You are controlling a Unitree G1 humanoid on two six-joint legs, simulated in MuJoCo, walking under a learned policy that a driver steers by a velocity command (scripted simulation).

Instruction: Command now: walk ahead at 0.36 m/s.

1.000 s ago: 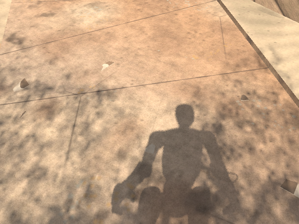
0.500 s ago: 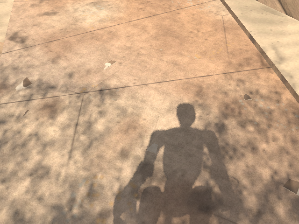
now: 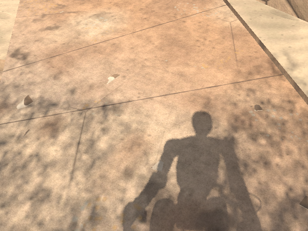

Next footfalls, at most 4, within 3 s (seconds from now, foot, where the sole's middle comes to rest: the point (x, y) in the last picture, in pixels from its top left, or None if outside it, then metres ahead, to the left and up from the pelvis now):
0.46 left None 0.41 0.12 -0.77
0.98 right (191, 191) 0.71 -0.11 -0.77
1.50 left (121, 161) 0.89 0.23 -0.77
2.08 right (132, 107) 1.28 0.19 -0.77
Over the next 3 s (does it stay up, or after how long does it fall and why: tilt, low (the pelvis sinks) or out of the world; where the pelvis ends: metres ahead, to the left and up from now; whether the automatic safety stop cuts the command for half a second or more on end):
stays up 1.42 0.32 0.00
